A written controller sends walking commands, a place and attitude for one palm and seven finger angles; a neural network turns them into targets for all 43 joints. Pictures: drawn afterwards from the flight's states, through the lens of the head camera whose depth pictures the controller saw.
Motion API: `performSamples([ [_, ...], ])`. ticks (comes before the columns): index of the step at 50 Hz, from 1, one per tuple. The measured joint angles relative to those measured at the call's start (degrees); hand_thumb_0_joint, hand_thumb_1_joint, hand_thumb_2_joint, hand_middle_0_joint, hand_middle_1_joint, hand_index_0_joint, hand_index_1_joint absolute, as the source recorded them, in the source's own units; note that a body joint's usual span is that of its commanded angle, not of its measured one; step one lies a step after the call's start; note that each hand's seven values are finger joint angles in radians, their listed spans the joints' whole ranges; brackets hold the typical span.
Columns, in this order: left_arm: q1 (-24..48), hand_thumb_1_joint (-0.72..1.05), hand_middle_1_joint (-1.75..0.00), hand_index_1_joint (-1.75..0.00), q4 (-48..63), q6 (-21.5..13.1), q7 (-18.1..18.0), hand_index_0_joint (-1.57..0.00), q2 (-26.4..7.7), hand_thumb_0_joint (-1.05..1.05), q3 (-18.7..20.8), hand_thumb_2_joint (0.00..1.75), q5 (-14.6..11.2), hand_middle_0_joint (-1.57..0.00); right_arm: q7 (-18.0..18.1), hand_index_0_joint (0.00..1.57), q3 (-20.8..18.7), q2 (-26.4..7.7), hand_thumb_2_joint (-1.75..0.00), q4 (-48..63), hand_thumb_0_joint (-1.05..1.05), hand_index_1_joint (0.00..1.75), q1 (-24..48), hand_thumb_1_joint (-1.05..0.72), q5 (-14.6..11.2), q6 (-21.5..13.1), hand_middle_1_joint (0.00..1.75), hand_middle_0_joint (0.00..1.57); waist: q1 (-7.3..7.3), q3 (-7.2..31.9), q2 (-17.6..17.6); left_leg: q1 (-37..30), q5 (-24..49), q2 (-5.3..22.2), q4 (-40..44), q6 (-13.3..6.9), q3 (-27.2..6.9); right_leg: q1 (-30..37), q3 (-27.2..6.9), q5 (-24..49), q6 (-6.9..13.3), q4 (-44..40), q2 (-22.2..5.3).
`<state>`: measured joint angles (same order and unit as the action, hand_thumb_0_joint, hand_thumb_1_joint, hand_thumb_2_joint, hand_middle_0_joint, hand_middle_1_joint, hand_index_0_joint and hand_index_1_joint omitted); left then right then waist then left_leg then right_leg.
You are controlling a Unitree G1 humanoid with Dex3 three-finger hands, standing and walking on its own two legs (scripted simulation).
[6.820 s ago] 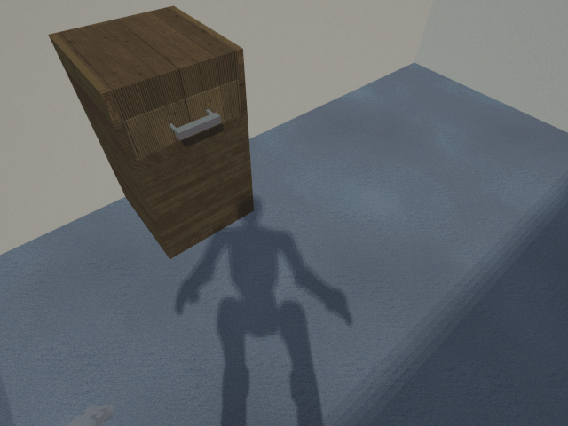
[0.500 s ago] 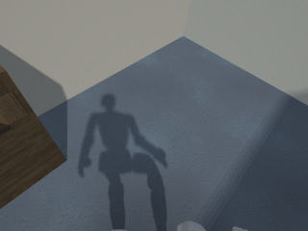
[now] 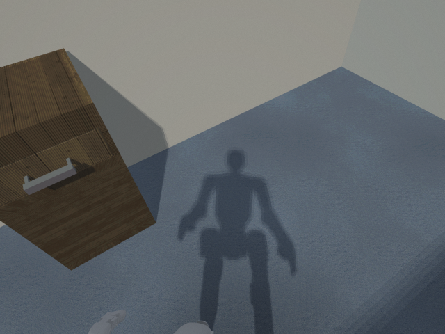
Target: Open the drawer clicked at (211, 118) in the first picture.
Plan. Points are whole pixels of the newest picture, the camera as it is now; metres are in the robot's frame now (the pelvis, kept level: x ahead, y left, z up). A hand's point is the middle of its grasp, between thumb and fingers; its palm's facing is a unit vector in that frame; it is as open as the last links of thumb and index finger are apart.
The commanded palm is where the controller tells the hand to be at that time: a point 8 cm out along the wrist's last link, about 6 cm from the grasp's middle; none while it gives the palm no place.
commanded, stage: turn to face it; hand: left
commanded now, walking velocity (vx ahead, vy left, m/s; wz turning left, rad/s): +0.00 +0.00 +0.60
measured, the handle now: (49, 174) +0.60 +0.58 -0.16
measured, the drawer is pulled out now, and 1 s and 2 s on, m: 0.00 0.00 0.00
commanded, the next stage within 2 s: take the last steps up to it in 0.88 s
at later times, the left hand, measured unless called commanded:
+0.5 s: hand out of the picture -0.07 +0.25 -0.19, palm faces +0.36 -0.90 -0.26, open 7.4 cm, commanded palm none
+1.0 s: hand out of the picture -0.04 +0.19 -0.14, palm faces +0.48 -0.83 -0.27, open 7.4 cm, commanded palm none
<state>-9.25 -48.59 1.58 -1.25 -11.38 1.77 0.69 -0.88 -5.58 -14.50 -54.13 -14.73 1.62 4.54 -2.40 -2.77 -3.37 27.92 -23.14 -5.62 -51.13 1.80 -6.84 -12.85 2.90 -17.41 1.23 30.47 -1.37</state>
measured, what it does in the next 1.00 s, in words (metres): steps on the spot, turning left: left foot, then right foot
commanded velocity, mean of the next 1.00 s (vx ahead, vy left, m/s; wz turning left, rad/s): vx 0.01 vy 0.00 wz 0.39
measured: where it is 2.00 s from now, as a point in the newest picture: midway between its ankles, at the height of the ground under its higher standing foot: outside the picture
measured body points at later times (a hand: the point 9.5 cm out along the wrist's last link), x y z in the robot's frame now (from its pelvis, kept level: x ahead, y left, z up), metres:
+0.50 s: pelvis -0.02 +0.03 -0.01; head +0.01 +0.07 +0.44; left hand -0.09 +0.30 -0.17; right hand +0.19 -0.17 -0.12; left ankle -0.05 +0.13 -0.74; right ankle -0.02 -0.10 -0.68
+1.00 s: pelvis -0.02 -0.02 +0.00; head +0.00 -0.04 +0.45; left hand -0.07 +0.23 -0.12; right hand +0.12 -0.22 -0.17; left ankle -0.10 +0.11 -0.66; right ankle +0.02 -0.09 -0.74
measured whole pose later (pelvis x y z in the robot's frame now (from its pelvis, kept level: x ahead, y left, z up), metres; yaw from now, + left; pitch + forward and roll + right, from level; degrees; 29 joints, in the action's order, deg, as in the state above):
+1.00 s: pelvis -0.02 -0.02 +0.00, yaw +28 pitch -2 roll +2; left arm -12.7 -53.1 0.5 -1.0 -9.1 1.1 0.9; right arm -0.4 -4.2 -13.1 -57.3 -13.8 1.3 4.5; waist -0.9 -2.9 -3.2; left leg 25.7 -24.0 -1.8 -60.4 1.6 -3.0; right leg -12.4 7.0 -16.5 2.3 30.7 -3.1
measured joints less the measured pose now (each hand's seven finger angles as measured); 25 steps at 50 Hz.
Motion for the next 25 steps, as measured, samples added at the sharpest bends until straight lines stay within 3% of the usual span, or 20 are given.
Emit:
performSamples([
  [4, -2.3, 0.9, -0.3, -0.3, -1.2, -0.1, 0.0, -0.2, 0.5, 0.01, -0.2, 0.89, 0.0, -0.21, -0.7, 0.2, -0.4, -1.0, -0.9, -0.1, 0.0, 0.3, -0.3, -0.91, 0.1, 0.2, 0.3, 0.2, -0.2, -0.1, 0.6, 2.7, 2.9, 3.4, -13.6, 1.5, 3.7, 2.7, 2.7, 0.9, 0.3, -2.3, -1.8],
  [8, -3.5, 0.9, -0.3, -0.3, -2.0, -0.5, 0.1, -0.2, 0.8, 0.01, -0.3, 0.89, 0.2, -0.21, -0.9, 0.2, -0.4, -1.5, -0.9, -0.6, 0.0, 0.3, 0.0, -0.91, 0.1, 0.8, 0.3, 0.2, 0.2, -0.5, 1.3, 1.6, 4.1, 6.6, -14.9, 2.6, 4.5, 3.4, 6.0, 0.4, 0.2, -2.3, -3.3],
  [13, -4.8, 0.9, -0.3, -0.3, -2.7, -0.7, 0.4, -0.2, 0.6, 0.01, -0.2, 0.89, 0.6, -0.21, -0.8, 0.2, 0.2, -1.3, -0.9, -1.1, 0.0, 0.3, 2.5, -0.91, -0.1, 1.1, 0.3, 0.2, 1.64, -1.6, 2.5, -2.6, 0.8, 8.5, -6.1, 3.0, 6.4, 2.9, 9.7, -0.5, -0.4, -1.0, -5.4],
  [17, -5.8, 0.9, -0.3, -0.3, -3.5, -0.5, 0.5, -0.2, -0.7, 0.01, 0.4, 0.89, 0.8, -0.21, -0.7, 0.2, 1.1, -0.8, -0.9, -0.2, 0.0, 0.3, 5.4, -0.91, -0.5, 0.2, 0.3, 0.2, 3.32, -2.7, 4.1, -7.5, -1.2, 8.3, 5.3, 2.0, 9.4, 1.6, 12.1, -1.9, -1.6, 2.0, -7.5],
  [19, -6.4, 0.9, -0.3, -0.3, -4.0, -0.1, 0.6, -0.2, -1.7, 0.01, 0.8, 0.89, 0.7, -0.21, -0.7, 0.2, 1.5, -0.5, -0.9, 0.8, 0.0, 0.3, 6.6, -0.91, -0.6, -0.6, 0.3, 0.2, 3.8, -2.8, 4.8, -10.7, 2.3, 7.7, 12.8, 1.3, 10.8, 0.6, 13.4, -3.3, -2.6, 4.6, -8.6],
  [20, -6.9, 0.9, -0.3, -0.3, -4.1, 0.0, 0.7, -0.2, -2.3, 0.01, 1.0, 0.89, 0.5, -0.21, -0.7, 0.2, 1.7, -0.5, -0.9, 1.3, 0.0, 0.3, 7.1, -0.91, -0.5, -1.2, 0.3, 0.2, 4.01, -2.5, 5.2, -12.5, 5.1, 7.3, 16.8, -0.1, 11.3, -0.4, 13.7, -4.4, -3.2, 6.9, -9.3],
  [22, -6.7, 0.9, -0.3, -0.3, -5.1, 1.2, 0.6, -0.2, -3.9, 0.01, 1.7, 0.89, 0.1, -0.21, -0.6, 0.2, 2.0, 0.7, -0.9, 2.0, 0.0, 0.3, 8.4, -0.91, -0.5, -2.4, 0.3, 0.2, 4.51, -3.0, 7.3, -11.7, 4.7, 5.8, 15.7, -2.6, 11.4, -4.3, 9.3, -10.2, -4.6, 16.0, -9.5],
  [25, -6.2, 0.9, -0.3, -0.3, -6.2, 2.7, 0.2, -0.2, -5.0, 0.01, 2.1, 0.89, 0.2, -0.2, 0.1, 0.2, 2.9, 1.7, -0.9, 2.7, 0.0, 0.3, 8.9, -0.91, -0.4, -3.3, 0.3, 0.2, 4.66, -2.6, 7.2, -12.5, 4.9, 5.9, 16.8, -3.6, 10.3, -9.7, 4.2, -13.9, -5.5, 28.6, -6.5],
])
